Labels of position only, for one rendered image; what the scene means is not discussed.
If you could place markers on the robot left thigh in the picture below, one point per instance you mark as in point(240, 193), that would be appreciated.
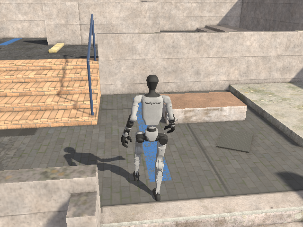
point(139, 139)

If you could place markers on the robot left forearm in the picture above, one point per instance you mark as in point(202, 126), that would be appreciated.
point(128, 127)

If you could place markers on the left robot hand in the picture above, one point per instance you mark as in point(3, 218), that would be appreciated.
point(124, 141)

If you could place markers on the right robot hand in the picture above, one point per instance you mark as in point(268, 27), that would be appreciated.
point(172, 129)

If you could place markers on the right robot upper arm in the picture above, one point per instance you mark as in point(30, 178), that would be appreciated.
point(168, 105)

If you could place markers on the robot right shin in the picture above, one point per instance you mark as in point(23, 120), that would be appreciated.
point(158, 178)

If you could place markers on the robot right forearm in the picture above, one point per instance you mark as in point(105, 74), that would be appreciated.
point(172, 122)

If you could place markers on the left robot upper arm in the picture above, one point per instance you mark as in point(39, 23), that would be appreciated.
point(134, 109)

